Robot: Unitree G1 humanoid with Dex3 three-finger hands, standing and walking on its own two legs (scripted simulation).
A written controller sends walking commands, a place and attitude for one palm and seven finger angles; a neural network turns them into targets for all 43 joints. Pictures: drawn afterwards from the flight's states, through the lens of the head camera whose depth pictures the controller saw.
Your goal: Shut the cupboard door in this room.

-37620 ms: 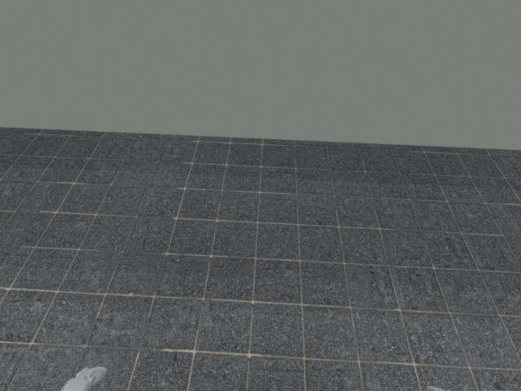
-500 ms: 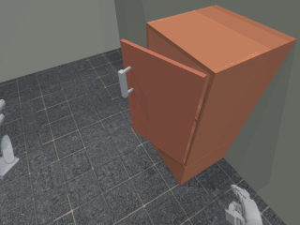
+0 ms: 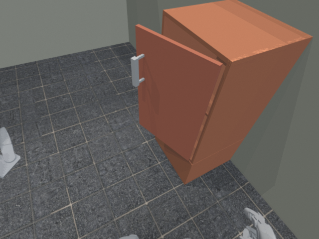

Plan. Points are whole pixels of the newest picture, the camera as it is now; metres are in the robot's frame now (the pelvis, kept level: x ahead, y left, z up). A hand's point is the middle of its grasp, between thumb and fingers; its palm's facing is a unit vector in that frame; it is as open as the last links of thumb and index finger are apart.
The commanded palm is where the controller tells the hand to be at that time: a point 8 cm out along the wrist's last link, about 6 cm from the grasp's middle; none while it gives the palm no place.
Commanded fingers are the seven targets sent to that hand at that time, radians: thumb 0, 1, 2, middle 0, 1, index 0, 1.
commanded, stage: step back with the hand held close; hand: left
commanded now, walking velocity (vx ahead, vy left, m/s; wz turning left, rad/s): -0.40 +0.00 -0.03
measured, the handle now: (138, 70) +0.76 +0.11 -0.02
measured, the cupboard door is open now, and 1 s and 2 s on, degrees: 20 20 20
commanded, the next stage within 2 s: stop stepping back and stand still in 0.40 s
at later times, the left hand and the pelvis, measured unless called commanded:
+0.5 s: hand (30, 216) +0.13 +0.20 +0.17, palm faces +0.17 -0.83 -0.53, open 7.4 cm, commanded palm +0.03 +0.27 +0.19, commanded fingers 0.00 0.90 0.90 -0.20 -0.30 -0.20 -0.30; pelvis -0.13 -0.01 +0.00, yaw -5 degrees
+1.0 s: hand out of the picture +0.02 +0.24 +0.19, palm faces +0.28 -0.87 -0.40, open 7.5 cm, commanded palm -0.05 +0.30 +0.19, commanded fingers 0.00 0.90 0.90 -0.20 -0.30 -0.20 -0.30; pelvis -0.22 +0.01 +0.01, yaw -5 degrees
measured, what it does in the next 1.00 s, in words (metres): walks backwards: right foot, then left foot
